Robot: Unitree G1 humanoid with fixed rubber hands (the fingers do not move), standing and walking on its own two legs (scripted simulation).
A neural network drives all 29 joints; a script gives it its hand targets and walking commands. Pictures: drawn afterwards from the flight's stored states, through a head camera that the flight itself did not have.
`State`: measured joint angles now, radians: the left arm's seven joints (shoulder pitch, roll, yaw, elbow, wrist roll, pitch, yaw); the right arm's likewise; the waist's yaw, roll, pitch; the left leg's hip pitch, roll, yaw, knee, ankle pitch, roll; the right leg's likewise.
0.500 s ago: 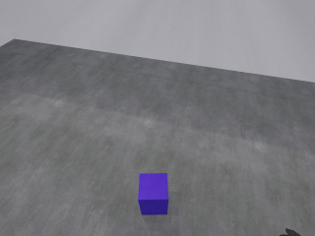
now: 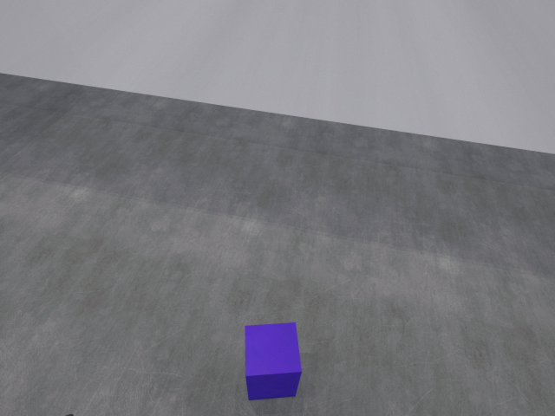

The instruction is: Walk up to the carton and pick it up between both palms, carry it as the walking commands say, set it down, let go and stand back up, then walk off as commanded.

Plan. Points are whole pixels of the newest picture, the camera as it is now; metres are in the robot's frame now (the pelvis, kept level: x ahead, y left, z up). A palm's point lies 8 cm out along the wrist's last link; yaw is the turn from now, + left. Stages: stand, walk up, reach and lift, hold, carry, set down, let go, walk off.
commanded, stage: walk up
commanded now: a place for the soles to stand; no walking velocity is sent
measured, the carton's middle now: (271, 362) +0.42 +0.01 -0.63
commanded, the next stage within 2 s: reach and lift in 1.46 s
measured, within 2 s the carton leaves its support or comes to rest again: neither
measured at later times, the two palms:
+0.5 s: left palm out of the picture +0.16 +0.29 -0.08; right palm out of the picture +0.15 -0.34 -0.07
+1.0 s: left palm out of the picture +0.13 +0.30 -0.07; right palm out of the picture +0.11 -0.32 -0.09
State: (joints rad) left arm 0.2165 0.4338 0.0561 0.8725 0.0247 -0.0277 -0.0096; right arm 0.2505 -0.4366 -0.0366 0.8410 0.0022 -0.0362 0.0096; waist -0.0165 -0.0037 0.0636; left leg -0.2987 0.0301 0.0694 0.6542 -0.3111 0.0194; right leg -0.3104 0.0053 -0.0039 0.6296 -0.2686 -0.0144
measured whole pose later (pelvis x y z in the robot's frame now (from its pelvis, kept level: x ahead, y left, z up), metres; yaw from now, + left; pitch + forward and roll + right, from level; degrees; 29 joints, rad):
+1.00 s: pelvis +0.02 -0.01 +0.02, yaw +0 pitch -2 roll +0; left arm 0.06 0.39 0.02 1.07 0.01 -0.03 0.01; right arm 0.08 -0.39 -0.03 1.07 -0.01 0.00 0.02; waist -0.01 0.01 0.06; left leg -0.12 0.02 0.07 0.34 -0.18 0.00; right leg -0.15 0.01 0.00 0.35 -0.16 -0.01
